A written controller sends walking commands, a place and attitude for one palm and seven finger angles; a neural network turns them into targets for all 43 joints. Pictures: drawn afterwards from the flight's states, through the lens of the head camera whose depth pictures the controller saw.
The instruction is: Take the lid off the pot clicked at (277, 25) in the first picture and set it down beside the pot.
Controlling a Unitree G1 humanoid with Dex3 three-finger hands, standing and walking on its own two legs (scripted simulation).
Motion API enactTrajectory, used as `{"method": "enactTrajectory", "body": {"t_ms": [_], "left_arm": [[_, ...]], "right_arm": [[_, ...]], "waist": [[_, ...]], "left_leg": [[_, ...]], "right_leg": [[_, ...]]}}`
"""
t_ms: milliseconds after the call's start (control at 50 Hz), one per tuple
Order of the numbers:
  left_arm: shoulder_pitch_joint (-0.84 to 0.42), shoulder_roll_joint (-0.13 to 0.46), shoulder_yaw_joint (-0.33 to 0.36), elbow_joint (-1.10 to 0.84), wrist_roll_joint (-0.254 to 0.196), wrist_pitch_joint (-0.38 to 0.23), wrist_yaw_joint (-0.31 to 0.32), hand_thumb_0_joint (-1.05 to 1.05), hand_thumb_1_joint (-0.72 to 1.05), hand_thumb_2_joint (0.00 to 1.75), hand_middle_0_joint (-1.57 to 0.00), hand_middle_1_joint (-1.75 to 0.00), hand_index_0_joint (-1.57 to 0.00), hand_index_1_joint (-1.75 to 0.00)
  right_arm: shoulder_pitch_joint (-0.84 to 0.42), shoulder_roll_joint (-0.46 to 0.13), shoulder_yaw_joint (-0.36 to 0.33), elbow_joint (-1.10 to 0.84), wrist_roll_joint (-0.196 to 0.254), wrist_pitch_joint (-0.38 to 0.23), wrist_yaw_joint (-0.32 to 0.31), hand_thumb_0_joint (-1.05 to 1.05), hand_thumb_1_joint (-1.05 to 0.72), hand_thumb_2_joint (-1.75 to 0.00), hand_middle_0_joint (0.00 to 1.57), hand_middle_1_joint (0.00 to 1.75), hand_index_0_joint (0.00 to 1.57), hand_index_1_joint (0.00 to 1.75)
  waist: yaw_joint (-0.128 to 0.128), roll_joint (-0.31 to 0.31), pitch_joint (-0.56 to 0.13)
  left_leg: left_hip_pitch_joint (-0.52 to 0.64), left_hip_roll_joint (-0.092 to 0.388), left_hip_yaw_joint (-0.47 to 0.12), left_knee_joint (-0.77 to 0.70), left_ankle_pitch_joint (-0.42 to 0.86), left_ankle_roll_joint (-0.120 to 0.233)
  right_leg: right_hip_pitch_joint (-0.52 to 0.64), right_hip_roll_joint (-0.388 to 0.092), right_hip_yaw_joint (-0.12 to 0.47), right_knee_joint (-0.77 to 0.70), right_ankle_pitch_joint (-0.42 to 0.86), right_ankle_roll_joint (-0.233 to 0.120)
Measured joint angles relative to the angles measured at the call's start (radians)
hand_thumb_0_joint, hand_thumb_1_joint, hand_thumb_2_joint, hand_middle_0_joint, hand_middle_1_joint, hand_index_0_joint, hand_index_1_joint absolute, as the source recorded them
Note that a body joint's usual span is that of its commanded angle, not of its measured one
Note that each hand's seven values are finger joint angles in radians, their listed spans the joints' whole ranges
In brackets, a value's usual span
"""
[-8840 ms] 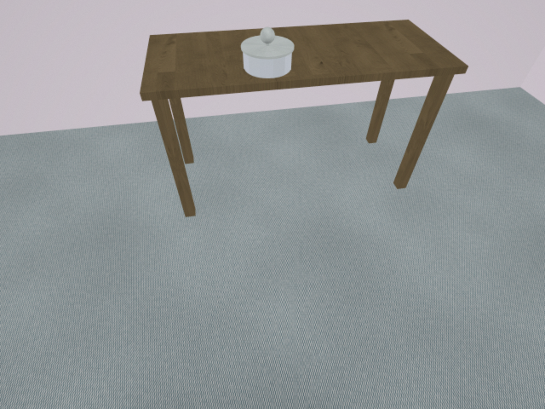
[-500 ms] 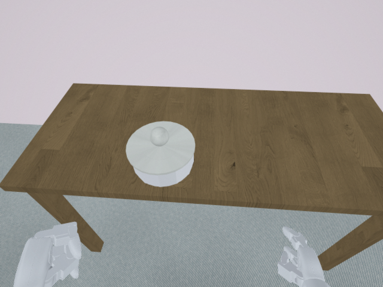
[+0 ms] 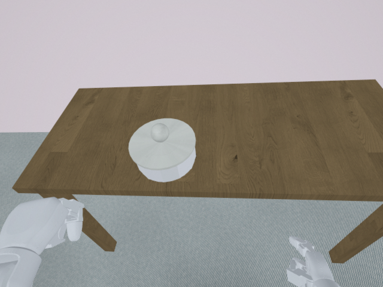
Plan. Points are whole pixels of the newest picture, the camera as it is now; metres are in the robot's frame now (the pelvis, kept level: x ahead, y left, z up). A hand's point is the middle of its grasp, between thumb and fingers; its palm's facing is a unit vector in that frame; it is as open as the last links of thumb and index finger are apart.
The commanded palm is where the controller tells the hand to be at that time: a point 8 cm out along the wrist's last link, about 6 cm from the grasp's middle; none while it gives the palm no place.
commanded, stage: reach forward and open the fingers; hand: left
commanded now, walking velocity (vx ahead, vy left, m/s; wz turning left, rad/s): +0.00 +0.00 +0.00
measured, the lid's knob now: (159, 132) +0.48 +0.16 +0.03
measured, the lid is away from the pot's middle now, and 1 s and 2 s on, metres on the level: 0.00 0.00 0.00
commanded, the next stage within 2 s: move the open hand above the knob in 0.86 s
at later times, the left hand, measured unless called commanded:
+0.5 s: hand (68, 214) +0.21 +0.26 +0.10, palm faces -0.23 -0.07 -0.97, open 7.2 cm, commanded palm +0.20 +0.25 +0.16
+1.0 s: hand (82, 183) +0.26 +0.25 +0.11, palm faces -0.21 -0.07 -0.97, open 10.4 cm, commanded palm +0.25 +0.25 +0.18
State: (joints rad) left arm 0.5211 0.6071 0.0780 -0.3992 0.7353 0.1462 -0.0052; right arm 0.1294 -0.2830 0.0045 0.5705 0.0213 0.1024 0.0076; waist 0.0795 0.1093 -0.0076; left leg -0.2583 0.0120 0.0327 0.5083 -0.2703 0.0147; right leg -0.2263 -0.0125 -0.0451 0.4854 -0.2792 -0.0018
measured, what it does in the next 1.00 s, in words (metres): stands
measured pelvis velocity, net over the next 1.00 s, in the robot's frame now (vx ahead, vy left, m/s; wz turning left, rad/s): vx -0.03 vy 0.00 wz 0.01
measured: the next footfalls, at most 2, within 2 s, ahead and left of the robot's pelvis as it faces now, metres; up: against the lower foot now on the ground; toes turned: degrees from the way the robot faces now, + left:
none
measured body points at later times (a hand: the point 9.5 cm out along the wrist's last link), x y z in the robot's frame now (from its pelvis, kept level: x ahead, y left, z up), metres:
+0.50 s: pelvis -0.03 +0.00 +0.01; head -0.02 -0.04 +0.45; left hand +0.22 +0.26 +0.15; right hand +0.18 -0.21 -0.09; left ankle +0.00 +0.11 -0.74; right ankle -0.02 -0.12 -0.74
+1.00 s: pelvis -0.03 +0.00 +0.01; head -0.01 -0.04 +0.46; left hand +0.27 +0.25 +0.16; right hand +0.19 -0.21 -0.09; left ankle +0.00 +0.11 -0.74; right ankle -0.02 -0.12 -0.74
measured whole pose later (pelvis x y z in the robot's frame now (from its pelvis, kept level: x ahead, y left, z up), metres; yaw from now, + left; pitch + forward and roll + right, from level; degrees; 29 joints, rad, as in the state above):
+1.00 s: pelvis -0.03 +0.00 +0.01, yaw +1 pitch -2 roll +0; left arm -0.13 0.61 -0.06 -0.05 0.80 0.10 -0.29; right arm 0.07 -0.29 0.03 0.60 0.05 0.11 0.02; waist 0.06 0.11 0.07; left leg -0.18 -0.01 0.03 0.37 -0.15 0.02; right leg -0.16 -0.03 -0.05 0.37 -0.18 0.00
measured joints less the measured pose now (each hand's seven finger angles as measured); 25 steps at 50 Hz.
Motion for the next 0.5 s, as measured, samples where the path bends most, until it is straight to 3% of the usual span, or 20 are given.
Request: {"method": "enactTrajectory", "body": {"t_ms": [40, 100, 180, 280, 500], "left_arm": [[-0.032, 0.023, -0.007, 0.026, 0.013, -0.004, -0.058, 0.01, 0.72, 0.92, -1.20, -1.33, -1.20, -1.32], [-0.065, 0.046, -0.003, 0.049, -0.003, -0.032, -0.152, 0.01, 0.64, 0.96, -1.17, -1.22, -1.17, -1.22], [-0.133, 0.072, 0.005, 0.084, -0.024, -0.110, -0.223, 0.01, 0.52, 1.00, -1.13, -1.07, -1.13, -1.07], [-0.232, 0.058, 0.012, 0.135, -0.014, -0.164, -0.230, 0.00, 0.38, 1.05, -1.07, -0.89, -1.07, -0.88], [-0.405, 0.029, -0.056, 0.233, 0.035, -0.134, -0.235, 0.00, 0.07, 1.14, -0.93, -0.49, -0.94, -0.49]], "right_arm": [[-0.007, -0.009, -0.003, 0.005, 0.008, 0.002, -0.006, 0.02, -0.90, -0.90, 0.20, 0.30, 0.20, 0.30], [-0.015, -0.018, -0.003, 0.004, 0.014, -0.004, -0.017, 0.02, -0.90, -0.90, 0.20, 0.30, 0.20, 0.30], [-0.017, -0.020, -0.001, -0.005, 0.014, -0.015, -0.037, 0.02, -0.90, -0.90, 0.20, 0.30, 0.20, 0.30], [-0.024, -0.012, 0.000, -0.003, 0.015, -0.017, -0.035, 0.01, -0.90, -0.90, 0.19, 0.30, 0.20, 0.30], [-0.047, 0.008, 0.017, 0.023, 0.018, -0.009, -0.011, 0.02, -0.90, -0.90, 0.20, 0.30, 0.20, 0.30]], "waist": [[-0.007, 0.013, -0.001], [-0.014, 0.023, 0.004], [-0.010, 0.021, 0.027], [-0.003, 0.011, 0.052], [-0.012, 0.000, 0.073]], "left_leg": [[-0.001, -0.003, -0.008, -0.002, 0.006, 0.001], [0.005, -0.005, -0.016, -0.015, 0.020, 0.001], [0.023, -0.005, -0.024, -0.036, 0.040, 0.000], [0.040, -0.003, -0.026, -0.066, 0.068, -0.003], [0.070, -0.009, -0.012, -0.114, 0.107, 0.002]], "right_leg": [[0.003, -0.002, -0.008, -0.003, 0.003, 0.001], [0.012, -0.004, -0.016, -0.015, 0.013, 0.001], [0.033, -0.002, -0.024, -0.038, 0.031, -0.001], [0.051, 0.001, -0.027, -0.069, 0.060, -0.005], [0.069, -0.004, -0.012, -0.103, 0.097, -0.002]]}}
